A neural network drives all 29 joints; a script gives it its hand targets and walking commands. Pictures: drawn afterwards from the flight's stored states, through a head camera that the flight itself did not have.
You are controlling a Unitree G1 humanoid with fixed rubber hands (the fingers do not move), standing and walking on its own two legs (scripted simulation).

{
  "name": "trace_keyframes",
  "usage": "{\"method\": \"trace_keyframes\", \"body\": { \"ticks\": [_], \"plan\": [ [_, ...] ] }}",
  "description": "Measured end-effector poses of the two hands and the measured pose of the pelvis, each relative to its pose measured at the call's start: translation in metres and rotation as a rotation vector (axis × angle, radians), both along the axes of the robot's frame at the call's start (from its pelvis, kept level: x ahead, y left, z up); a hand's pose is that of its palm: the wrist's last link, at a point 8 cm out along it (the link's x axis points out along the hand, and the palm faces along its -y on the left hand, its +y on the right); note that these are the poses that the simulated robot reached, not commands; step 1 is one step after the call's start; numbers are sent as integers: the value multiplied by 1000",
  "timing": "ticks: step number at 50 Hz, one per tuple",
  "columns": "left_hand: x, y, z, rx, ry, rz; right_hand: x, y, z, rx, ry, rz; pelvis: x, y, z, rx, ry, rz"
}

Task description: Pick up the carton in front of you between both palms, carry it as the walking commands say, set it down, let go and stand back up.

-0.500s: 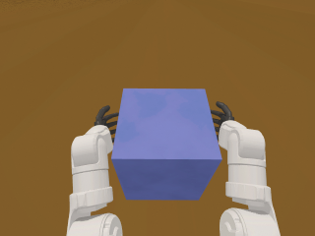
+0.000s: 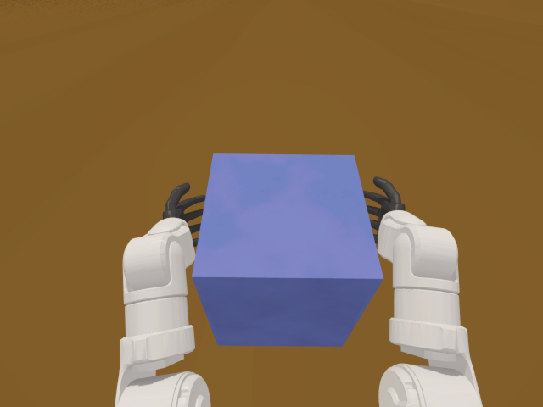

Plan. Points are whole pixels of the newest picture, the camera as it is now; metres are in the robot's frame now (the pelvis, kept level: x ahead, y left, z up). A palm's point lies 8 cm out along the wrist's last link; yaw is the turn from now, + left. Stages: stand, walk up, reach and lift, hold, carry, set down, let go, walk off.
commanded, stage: carry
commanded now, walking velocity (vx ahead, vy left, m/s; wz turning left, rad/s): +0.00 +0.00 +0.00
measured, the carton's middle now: (281, 256) +0.33 +0.00 +0.05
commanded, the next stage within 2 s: none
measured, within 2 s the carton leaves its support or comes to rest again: neither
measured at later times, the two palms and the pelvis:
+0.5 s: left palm (170, 212) +0.35 +0.16 +0.14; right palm (379, 199) +0.35 -0.14 +0.14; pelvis +0.03 +0.01 -0.01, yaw +0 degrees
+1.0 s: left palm (125, 119) +0.62 +0.31 +0.12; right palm (270, 122) +0.59 +0.01 +0.13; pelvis +0.26 +0.19 +0.03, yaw -1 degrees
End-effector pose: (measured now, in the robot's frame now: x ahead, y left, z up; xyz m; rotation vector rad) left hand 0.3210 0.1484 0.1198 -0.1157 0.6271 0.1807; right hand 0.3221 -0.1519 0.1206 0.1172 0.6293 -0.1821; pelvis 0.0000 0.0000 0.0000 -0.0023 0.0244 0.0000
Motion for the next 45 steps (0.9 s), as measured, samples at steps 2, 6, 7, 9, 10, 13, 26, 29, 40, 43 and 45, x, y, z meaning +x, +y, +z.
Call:
{"method": "trace_keyframes", "body": {
  "ticks": [2, 6, 7, 9, 10, 13, 26, 29, 40, 43, 45],
  "plan": [
    [0, 0, 0, 0, 0, 0, 0, 0, 0, 0, 0, 0, 0, 0, 0, 0, 0, 0],
    [-1, 0, 0, 0, 0, 0, -1, 0, 0, -1, 0, 0, -1, 0, 0, 0, 0, 0],
    [-1, 0, -1, 0, 0, 0, -1, 0, 0, -1, 0, 0, -1, 0, 0, 0, 0, 0],
    [-2, 0, -1, 0, 0, 0, -2, 0, -1, -1, 0, 0, -2, 0, 0, 0, 0, 0],
    [-2, 0, -1, 0, 0, 0, -2, 0, -1, -1, 0, -1, -2, 0, 0, 0, 0, 0],
    [-2, 0, -1, 0, 0, 0, -2, 0, -1, -1, 0, -1, -2, 0, 0, 0, -1, 0],
    [30, 16, 18, -7, -83, 18, 38, 15, 25, -23, -87, 18, 32, 8, -5, -14, 43, -9],
    [51, 31, 26, 2, -88, 27, 63, 29, 34, -29, -93, 20, 50, 18, -2, -9, 61, -13],
    [165, 123, 12, 33, -57, 54, 183, 118, 8, -4, -64, 13, 148, 100, -16, -39, 138, -54],
    [209, 149, -6, 0, -45, 26, 215, 146, -7, 10, -49, -9, 185, 134, -19, 5, 103, -35],
    [241, 156, -11, -20, -37, -27, 228, 156, -13, 26, -36, -49, 206, 155, -12, -7, 86, -20]
  ]
}}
